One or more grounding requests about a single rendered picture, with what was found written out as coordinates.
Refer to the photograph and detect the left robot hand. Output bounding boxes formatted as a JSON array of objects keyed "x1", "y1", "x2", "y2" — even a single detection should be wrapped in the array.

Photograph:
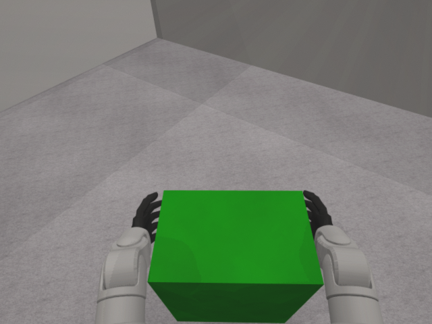
[{"x1": 132, "y1": 192, "x2": 162, "y2": 243}]

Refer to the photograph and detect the right robot forearm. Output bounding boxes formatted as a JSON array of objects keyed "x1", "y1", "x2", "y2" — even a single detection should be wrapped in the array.
[{"x1": 314, "y1": 225, "x2": 384, "y2": 324}]

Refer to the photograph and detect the left robot forearm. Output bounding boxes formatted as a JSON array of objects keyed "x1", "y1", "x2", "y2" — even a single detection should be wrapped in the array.
[{"x1": 94, "y1": 227, "x2": 151, "y2": 324}]

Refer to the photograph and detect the carton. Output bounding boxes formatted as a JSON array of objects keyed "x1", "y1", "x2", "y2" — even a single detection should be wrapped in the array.
[{"x1": 147, "y1": 190, "x2": 324, "y2": 323}]

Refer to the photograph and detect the right robot hand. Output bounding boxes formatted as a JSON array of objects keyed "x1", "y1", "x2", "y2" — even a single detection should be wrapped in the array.
[{"x1": 303, "y1": 190, "x2": 333, "y2": 240}]

